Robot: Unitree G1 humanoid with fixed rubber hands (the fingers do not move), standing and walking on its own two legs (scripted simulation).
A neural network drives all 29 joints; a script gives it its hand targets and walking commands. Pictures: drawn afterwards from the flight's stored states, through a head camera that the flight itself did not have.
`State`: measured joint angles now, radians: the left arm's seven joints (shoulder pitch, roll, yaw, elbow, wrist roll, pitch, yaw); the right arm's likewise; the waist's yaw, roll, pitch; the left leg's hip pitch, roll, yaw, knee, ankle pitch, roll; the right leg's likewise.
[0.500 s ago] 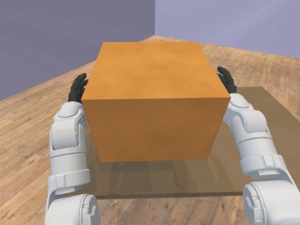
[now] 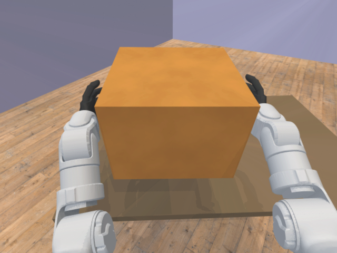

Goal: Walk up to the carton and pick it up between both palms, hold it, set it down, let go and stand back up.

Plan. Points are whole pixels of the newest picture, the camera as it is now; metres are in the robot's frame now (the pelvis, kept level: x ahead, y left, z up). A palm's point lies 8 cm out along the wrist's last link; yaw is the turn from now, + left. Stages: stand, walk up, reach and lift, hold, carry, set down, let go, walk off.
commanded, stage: hold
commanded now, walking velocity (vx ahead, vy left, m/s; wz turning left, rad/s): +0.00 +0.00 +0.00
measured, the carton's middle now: (172, 108) +0.42 +0.00 +0.20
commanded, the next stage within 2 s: none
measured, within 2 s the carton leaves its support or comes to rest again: neither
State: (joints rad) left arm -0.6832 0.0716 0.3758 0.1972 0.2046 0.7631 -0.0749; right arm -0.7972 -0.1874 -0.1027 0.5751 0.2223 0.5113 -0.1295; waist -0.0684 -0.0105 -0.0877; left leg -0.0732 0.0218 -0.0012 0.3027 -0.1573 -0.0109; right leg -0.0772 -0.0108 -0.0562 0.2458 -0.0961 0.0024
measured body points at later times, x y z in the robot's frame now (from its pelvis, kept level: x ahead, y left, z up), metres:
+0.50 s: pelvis +0.01 +0.00 +0.00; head -0.05 +0.01 +0.45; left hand +0.38 +0.19 +0.23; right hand +0.38 -0.19 +0.23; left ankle +0.01 +0.12 -0.75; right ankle +0.03 -0.12 -0.75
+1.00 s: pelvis +0.00 +0.00 +0.00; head -0.06 +0.01 +0.45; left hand +0.38 +0.19 +0.23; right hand +0.38 -0.19 +0.24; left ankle +0.01 +0.12 -0.75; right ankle +0.03 -0.12 -0.75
